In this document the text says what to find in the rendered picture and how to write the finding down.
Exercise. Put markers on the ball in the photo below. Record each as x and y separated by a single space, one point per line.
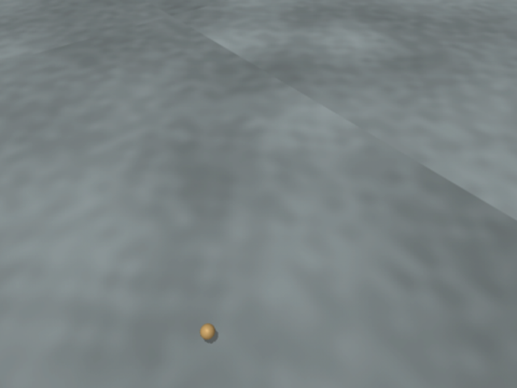
207 331

